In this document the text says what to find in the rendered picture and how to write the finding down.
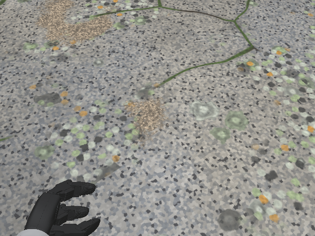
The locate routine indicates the robot left hand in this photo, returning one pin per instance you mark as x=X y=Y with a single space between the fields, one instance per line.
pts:
x=48 y=215

